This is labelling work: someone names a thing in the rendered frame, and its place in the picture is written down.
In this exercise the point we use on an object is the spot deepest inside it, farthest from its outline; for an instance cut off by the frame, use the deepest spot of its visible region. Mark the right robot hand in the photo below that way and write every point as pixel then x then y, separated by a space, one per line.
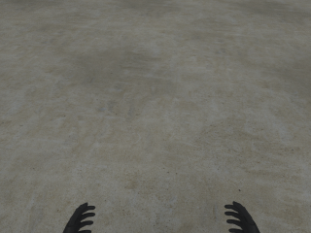
pixel 245 220

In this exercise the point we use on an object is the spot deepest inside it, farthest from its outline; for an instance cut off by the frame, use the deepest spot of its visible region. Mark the left robot hand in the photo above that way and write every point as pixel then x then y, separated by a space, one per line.
pixel 74 224

